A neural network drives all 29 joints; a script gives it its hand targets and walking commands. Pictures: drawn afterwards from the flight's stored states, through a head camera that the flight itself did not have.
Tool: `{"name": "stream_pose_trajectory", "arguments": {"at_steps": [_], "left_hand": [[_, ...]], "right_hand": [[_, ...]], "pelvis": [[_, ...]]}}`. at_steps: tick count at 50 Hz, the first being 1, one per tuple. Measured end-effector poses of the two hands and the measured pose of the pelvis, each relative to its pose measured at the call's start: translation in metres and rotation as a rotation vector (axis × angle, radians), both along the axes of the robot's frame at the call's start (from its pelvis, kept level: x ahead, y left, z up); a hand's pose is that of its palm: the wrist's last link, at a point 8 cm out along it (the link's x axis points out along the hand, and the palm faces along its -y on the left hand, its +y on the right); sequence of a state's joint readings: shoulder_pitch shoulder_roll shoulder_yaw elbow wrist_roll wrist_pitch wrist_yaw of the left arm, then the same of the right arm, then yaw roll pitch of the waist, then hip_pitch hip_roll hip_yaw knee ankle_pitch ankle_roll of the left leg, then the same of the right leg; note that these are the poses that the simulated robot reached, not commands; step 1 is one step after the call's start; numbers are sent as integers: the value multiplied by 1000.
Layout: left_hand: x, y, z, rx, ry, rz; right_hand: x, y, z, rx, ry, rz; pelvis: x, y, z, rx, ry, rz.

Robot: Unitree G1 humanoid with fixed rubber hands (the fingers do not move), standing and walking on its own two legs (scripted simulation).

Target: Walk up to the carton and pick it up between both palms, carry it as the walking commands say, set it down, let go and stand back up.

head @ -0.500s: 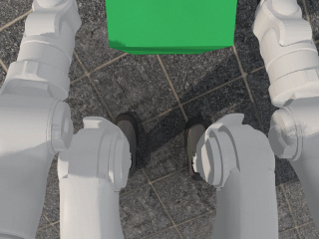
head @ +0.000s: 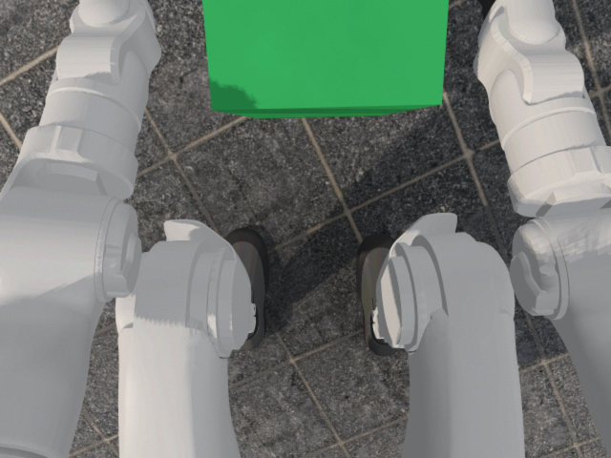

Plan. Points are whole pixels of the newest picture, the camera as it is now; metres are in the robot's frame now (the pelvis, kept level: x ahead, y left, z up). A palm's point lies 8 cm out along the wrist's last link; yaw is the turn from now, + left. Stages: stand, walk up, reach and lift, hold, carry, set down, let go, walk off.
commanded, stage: reach and lift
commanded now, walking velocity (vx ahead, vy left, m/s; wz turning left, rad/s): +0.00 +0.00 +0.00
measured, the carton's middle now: out of the picture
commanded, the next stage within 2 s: none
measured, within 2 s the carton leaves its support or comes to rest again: leaves its support in 0.98 s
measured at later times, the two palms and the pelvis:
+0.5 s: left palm out of the picture +0.56 +0.13 -0.16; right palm out of the picture +0.54 -0.14 -0.17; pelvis +0.00 +0.00 +0.01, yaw +0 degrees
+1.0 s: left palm out of the picture +0.57 +0.13 -0.15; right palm out of the picture +0.55 -0.15 -0.16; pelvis +0.00 +0.01 -0.01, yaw -1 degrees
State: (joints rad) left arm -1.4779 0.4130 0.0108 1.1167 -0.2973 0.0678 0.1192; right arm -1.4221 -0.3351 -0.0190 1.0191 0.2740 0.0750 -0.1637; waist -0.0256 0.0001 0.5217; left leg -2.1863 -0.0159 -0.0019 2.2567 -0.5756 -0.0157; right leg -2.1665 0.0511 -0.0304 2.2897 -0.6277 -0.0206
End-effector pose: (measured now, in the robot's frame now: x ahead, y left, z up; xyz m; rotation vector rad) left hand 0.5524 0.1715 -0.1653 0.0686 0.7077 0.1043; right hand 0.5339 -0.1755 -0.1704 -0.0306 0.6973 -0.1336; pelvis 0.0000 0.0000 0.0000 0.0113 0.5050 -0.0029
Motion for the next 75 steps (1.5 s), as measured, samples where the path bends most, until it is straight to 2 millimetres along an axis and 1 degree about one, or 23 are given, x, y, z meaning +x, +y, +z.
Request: {"name": "stream_pose_trajectory", "arguments": {"at_steps": [7, 16, 28, 34, 41, 48, 57, 64, 69, 75], "left_hand": [[1, -16, 3, -16, -10, -21], [4, -38, 3, -22, -11, -49], [4, -41, 2, -18, -12, -30], [5, -42, 2, -32, -2, -12], [8, -40, 4, -45, 23, -49], [12, -40, 8, -22, 36, -82], [11, -48, 28, -17, 5, -20], [7, -45, 52, -34, -37, 2], [2, -41, 62, -44, -46, 18], [2, -42, 74, -57, -59, 19]], "right_hand": [[3, 13, 5, 11, 2, 8], [6, 28, 5, 15, 2, 29], [7, 32, 4, 7, 2, 15], [8, 33, 4, 29, 12, -5], [13, 32, 8, 13, 36, 20], [15, 31, 10, 8, 47, 36], [9, 29, 28, 3, 20, -6], [8, 32, 53, 17, -22, -11], [7, 36, 66, 27, -30, -18], [6, 35, 80, 34, -45, -35]], "pelvis": [[-5, 0, 2, -3, 2, 1], [-6, 1, 5, -7, 17, 1], [-3, 1, 7, -3, 17, 1], [-3, 3, -2, 1, -4, -9], [-2, 6, -14, -12, -38, -14], [1, 11, -13, -19, -37, -12], [0, 13, 0, -11, -43, -39], [-7, 12, 11, -5, -54, -41], [-13, 12, 18, -3, -55, -38], [-17, 12, 26, -6, -49, -34]]}}
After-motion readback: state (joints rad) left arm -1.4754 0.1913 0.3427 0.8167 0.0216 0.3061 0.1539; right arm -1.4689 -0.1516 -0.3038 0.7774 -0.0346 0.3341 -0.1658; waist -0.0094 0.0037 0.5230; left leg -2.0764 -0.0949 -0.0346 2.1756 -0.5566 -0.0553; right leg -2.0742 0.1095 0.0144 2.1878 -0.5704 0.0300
